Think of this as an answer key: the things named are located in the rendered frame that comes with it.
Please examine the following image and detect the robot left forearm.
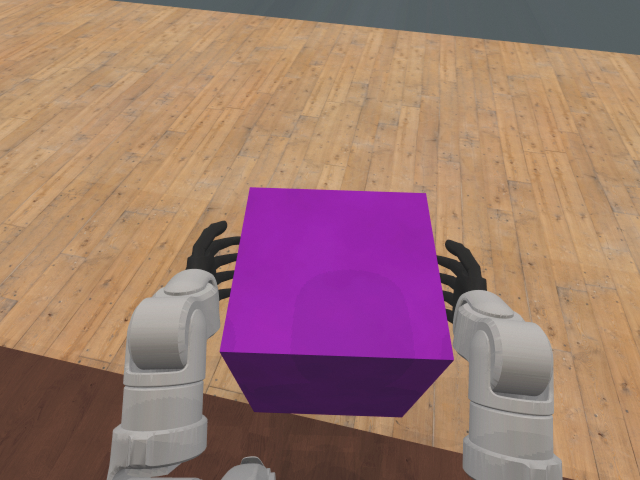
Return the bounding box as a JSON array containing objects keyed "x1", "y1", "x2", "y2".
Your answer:
[{"x1": 107, "y1": 269, "x2": 220, "y2": 480}]

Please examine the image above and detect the right robot hand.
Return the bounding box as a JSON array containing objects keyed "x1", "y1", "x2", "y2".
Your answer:
[{"x1": 436, "y1": 240, "x2": 487, "y2": 324}]

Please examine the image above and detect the carton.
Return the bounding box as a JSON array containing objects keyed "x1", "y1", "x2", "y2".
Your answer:
[{"x1": 220, "y1": 187, "x2": 454, "y2": 417}]

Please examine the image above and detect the robot right forearm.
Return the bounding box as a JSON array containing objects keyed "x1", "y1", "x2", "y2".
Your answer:
[{"x1": 453, "y1": 290, "x2": 563, "y2": 480}]

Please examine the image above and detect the left robot hand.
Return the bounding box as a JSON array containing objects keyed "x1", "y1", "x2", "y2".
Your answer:
[{"x1": 185, "y1": 221, "x2": 241, "y2": 301}]

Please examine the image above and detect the left robot shin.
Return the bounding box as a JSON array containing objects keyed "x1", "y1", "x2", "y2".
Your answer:
[{"x1": 240, "y1": 456, "x2": 264, "y2": 466}]

